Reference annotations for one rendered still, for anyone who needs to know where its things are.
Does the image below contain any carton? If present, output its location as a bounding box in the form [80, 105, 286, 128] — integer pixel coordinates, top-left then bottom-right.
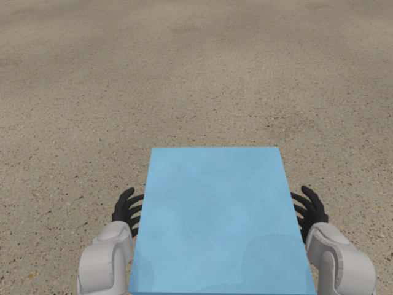
[128, 147, 317, 295]

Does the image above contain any right robot hand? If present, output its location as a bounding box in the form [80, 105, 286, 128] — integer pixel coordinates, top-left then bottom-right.
[290, 186, 328, 244]

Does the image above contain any left robot hand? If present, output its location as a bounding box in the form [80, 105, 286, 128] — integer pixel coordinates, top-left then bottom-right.
[112, 187, 144, 238]

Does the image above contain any right robot forearm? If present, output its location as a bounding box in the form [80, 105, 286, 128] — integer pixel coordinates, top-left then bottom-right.
[305, 222, 376, 295]

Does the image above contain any left robot forearm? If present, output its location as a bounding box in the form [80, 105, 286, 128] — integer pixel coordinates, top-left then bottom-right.
[77, 221, 134, 295]

